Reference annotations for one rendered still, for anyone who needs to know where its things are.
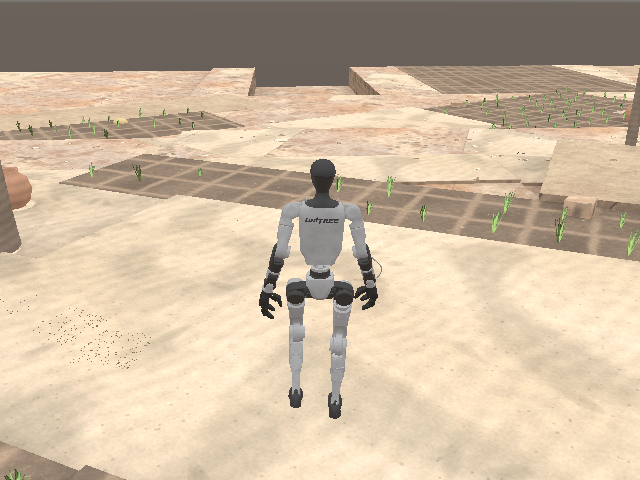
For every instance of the robot left upper arm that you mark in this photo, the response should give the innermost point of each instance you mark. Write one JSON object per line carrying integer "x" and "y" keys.
{"x": 289, "y": 212}

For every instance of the right robot forearm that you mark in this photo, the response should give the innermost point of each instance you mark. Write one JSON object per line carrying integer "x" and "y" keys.
{"x": 367, "y": 270}

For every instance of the right robot foot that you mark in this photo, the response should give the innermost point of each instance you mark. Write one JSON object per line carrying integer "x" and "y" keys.
{"x": 334, "y": 410}

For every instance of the robot right upper arm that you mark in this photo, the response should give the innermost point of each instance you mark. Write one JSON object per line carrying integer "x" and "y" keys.
{"x": 353, "y": 213}

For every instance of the robot right hand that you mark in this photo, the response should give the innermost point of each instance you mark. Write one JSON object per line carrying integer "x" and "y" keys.
{"x": 370, "y": 293}

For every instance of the left robot forearm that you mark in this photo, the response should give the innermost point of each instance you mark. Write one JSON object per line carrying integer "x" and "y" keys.
{"x": 273, "y": 272}

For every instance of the robot left hand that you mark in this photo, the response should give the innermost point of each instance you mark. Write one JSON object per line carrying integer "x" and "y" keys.
{"x": 264, "y": 303}

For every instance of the robot left shin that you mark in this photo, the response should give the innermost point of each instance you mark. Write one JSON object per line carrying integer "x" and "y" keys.
{"x": 295, "y": 360}

